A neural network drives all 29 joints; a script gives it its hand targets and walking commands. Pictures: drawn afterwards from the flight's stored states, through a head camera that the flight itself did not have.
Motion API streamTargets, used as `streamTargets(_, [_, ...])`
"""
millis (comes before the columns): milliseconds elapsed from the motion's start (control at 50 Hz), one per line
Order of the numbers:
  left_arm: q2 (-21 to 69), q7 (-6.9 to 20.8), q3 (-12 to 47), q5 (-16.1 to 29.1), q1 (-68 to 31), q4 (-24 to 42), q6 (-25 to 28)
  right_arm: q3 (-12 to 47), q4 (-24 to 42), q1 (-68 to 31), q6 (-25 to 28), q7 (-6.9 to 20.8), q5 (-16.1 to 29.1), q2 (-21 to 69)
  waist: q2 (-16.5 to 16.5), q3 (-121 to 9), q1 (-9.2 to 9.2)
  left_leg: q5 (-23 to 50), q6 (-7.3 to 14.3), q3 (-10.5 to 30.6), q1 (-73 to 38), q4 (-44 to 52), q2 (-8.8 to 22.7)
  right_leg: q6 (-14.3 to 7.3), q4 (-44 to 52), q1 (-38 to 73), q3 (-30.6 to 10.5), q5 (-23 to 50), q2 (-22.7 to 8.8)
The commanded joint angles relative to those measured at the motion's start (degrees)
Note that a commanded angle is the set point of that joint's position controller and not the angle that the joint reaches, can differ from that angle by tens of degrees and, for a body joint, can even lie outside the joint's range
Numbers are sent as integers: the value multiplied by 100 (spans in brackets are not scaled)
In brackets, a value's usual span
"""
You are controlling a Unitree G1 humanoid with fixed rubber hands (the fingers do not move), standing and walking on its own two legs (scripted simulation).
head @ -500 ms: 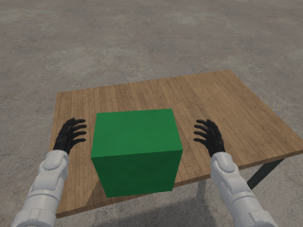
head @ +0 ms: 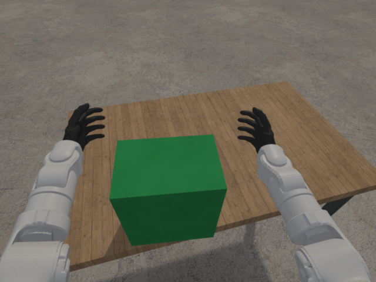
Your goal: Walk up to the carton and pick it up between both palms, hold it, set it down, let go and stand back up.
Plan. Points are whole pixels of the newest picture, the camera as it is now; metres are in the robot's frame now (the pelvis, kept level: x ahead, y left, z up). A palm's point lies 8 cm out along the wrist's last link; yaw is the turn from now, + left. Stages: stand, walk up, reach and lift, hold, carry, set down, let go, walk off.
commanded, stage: reach and lift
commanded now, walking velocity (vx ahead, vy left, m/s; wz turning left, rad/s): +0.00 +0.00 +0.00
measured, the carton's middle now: (170, 193) +0.37 +0.06 -0.08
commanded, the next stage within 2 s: none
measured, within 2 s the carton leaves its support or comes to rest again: neither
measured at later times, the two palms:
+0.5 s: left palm (73, 173) +0.37 +0.28 +0.03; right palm (262, 170) +0.37 -0.17 +0.03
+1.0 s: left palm (79, 192) +0.36 +0.29 -0.05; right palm (251, 176) +0.38 -0.16 -0.01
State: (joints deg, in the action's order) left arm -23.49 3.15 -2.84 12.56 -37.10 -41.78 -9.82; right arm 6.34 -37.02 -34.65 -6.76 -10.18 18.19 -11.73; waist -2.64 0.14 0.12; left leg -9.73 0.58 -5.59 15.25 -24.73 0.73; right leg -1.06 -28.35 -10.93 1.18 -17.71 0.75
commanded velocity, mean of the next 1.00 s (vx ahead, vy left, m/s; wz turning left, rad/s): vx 0.00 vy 0.00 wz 0.00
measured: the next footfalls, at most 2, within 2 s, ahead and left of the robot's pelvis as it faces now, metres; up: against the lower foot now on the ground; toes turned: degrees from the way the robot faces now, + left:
none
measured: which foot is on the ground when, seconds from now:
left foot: down 0.00-1.00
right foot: down 0.00-1.00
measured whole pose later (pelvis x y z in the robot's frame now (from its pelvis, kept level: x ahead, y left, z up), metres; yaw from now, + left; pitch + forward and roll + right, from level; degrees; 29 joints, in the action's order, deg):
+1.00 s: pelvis +0.01 +0.04 -0.02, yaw -2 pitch +22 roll -3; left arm -17.8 0.5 -2.1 15.5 -31.3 -71.6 27.2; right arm 7.4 -70.7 -35.5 28.0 0.3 21.7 -11.8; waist -0.2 -14.0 0.1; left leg -13.8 -0.2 -4.7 45.9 -38.1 2.7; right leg 0.0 -32.2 -37.2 1.2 -17.1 2.2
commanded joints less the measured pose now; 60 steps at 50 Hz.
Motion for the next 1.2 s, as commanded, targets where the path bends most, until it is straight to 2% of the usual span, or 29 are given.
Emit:
streamTargets(0, [-1298, 70, -869, 307, -2686, 93, 336, -302, 477, -2696, 212, 19, 325, -1034, 358, -2402, -360, 1817, 17, 457, -1271, -89, 7, 285, 878, -374, -305, 2108, -97])
streamTargets(40, [-1363, 71, -970, 198, -2638, -132, 368, -123, 330, -2655, 242, 42, 466, -1048, 416, -2440, -584, 2068, -16, 442, -1337, -155, 31, 258, 819, -308, -345, 2247, -49])
streamTargets(80, [-1286, 89, -934, 123, -2465, -224, 407, -25, 229, -2562, 314, 58, 499, -1035, 328, -2532, -598, 2322, -33, 472, -1391, -177, 38, 271, 812, -210, -324, 2669, -50])
streamTargets(100, [-1186, 152, -904, 79, -2279, -775, 496, -64, -340, -2326, 337, 73, 356, -1000, 287, -2271, -442, 2190, -34, 486, -1339, -190, 8, 279, 872, -346, -290, 2465, -71])
streamTargets(140, [-1045, 205, -953, -28, -1970, -723, 687, 64, -468, -2103, 531, 65, 287, -876, 314, -2126, -537, 2437, -40, 489, -1443, -231, 26, 273, 869, -339, -292, 2549, -56])
streamTargets(180, [-825, 278, -796, 17, -1712, -1399, 939, 140, -1027, -1885, 722, 116, 249, -709, 315, -1963, -473, 2293, -27, 485, -1204, -346, -5, 252, 811, -525, -284, 2384, -50])
streamTargets(220, [-791, 288, -792, 10, -1658, -1457, 1411, 175, -842, -1999, 1093, 166, 203, -600, 240, -2309, -610, 2377, -12, 448, -1042, -554, -18, 278, 629, -620, -298, 2394, -65])
streamTargets(300, [-706, 179, -514, 231, -2128, -1369, 2329, 249, -570, -2317, 1806, 337, 340, -476, 266, -3082, -618, 2634, -109, 506, -855, -1008, 62, 289, 312, -1168, -244, 2344, -78])
streamTargets(360, [-676, 113, -73, 620, -2699, -1690, 2890, 221, -529, -2777, 2078, 463, 452, -465, 449, -3629, -576, 2064, -157, 592, -600, -1034, 172, 223, 206, -1880, -203, 1302, -111])
streamTargets(380, [-688, 71, 52, 777, -2824, -1635, 3021, 110, -723, -2721, 2163, 485, 490, -519, 608, -3672, -417, 1992, -209, 642, -539, -1099, 193, 176, 112, -2202, -147, 1106, -112])
streamTargets(420, [-676, -8, 301, 912, -3126, -1790, 3293, 37, -807, -2896, 2349, 564, 484, -612, 754, -3933, -355, 1688, -256, 696, -494, -1190, 226, 107, 31, -2540, -99, 751, -122])
streamTargets(460, [-786, -38, 337, 929, -3047, -2393, 3355, 335, -1423, -2811, 2345, 650, 627, -687, 726, -3798, -514, 1477, -239, 639, -322, -1243, 220, 107, 10, -2678, -130, 495, -116])
streamTargets(500, [-465, -14, 673, 942, -2991, -2801, 3389, 249, -1982, -2812, 2399, 723, 660, -720, 711, -3603, -219, 1055, -239, 765, -362, -1284, 277, 43, -114, -3207, 14, 187, -101])
streamTargets(520, [-363, -48, 730, 851, -3077, -3064, 3437, 169, -2402, -2777, 2432, 738, 644, -790, 831, -3487, -237, 756, -282, 770, -218, -1306, 293, 11, -150, -3315, 21, -35, -113])
streamTargets(540, [-383, -65, 692, 848, -2849, -3150, 3407, 241, -2309, -2764, 2517, 771, 659, -876, 659, -3547, -368, 960, -290, 770, -215, -1358, 317, 20, -219, -3374, 69, 181, -59])
streamTargets(600, [-222, -51, 576, 595, -2495, -3502, 3575, 207, -3060, -2485, 2878, 806, 705, -913, 915, -3893, -377, 1727, -430, 791, -428, -1675, 279, -2, -365, -3637, 108, 639, -12])
streamTargets(620, [-99, -40, 606, 528, -2415, -3580, 3570, 147, -3308, -2419, 2980, 796, 703, -943, 979, -4082, -274, 2044, -519, 801, -674, -1740, 282, -3, -282, -3683, 147, 803, 39])
streamTargets(660, [-78, -77, 526, 349, -2280, -3637, 3630, 123, -3431, -2456, 3180, 849, 655, -954, 975, -4243, -425, 2432, -572, 912, -738, -1854, 365, 9, -394, -3939, 206, 819, 88])
streamTargets(760, [109, -171, 462, 73, -1683, -2386, 3660, 66, -3136, -2156, 3692, 923, 704, -1077, 1533, -4524, -386, 4021, -908, 953, -1445, -1853, 365, 12, -215, -3847, 268, 1359, 194])
streamTargets(780, [25, -236, 383, -25, -1782, -1966, 3732, 81, -2833, -2178, 3793, 963, 773, -1138, 1700, -4821, -492, 4491, -980, 972, -1549, -1950, 382, 29, -312, -3858, 249, 1561, 217])
streamTargets(800, [140, -293, 498, 18, -1848, -1619, 3823, -88, -2790, -2194, 3873, 1011, 721, -1172, 1850, -5008, -359, 4781, -1108, 1118, -1736, -1936, 433, 10, -347, -4050, 312, 1451, 272])
streamTargets(840, [55, -382, 463, 40, -1685, -1056, 3893, -154, -2504, -2217, 4000, 1090, 683, -1296, 1971, -5190, -449, 5080, -1182, 1129, -1844, -1929, 428, 7, -299, -3952, 263, 1469, 263])
streamTargets(900, [-173, -342, 215, 125, -1712, -1282, 4062, -96, -2306, -2108, 3933, 1093, 455, -1074, 1392, -5170, -483, 4700, -932, 922, -1150, -2054, 299, 120, -366, -3672, 146, 1651, 223])
streamTargets(920, [-172, -311, 258, 155, -1963, -1420, 4083, -147, -2499, -2209, 3876, 1059, 353, -1035, 1218, -5024, -342, 4195, -850, 915, -894, -1964, 281, 145, -319, -3575, 112, 1550, 181])
streamTargets(940, [-173, -252, 198, 286, -1783, -1415, 4168, -35, -2223, -2100, 3862, 1016, 330, -921, 943, -5125, -380, 3883, -714, 829, -694, -1971, 240, 239, -372, -3482, 88, 1618, 127])
streamTargets(1000, [-203, -128, 16, 280, -1880, -2170, 4282, 99, -2500, -2155, 3758, 903, 270, -618, 604, -4577, -383, 2877, -443, 659, 186, -2015, 92, 298, -541, -3160, -86, 1896, 14])
streamTargets(1020, [-136, -113, 38, 221, -1959, -2014, 4373, 151, -2532, -2151, 3744, 913, 302, -548, 751, -4630, -382, 2799, -447, 628, 224, -1942, 78, 291, -574, -3074, -42, 1800, 0])
streamTargets(1080, [401, 53, 185, 156, -2159, -3162, 4275, 148, -2941, -2516, 3638, 885, 194, -1, 472, -3892, -336, 1883, -270, 664, 584, -1848, 138, 250, -508, -3476, -15, 1002, -45])
streamTargets(1180, [562, 50, 227, 67, -2601, -3769, 4193, -156, -3017, -2867, 3453, 827, -131, 287, 194, -3390, -345, 806, -116, 732, 686, -1596, 247, 215, -517, -3788, 34, -153, -71])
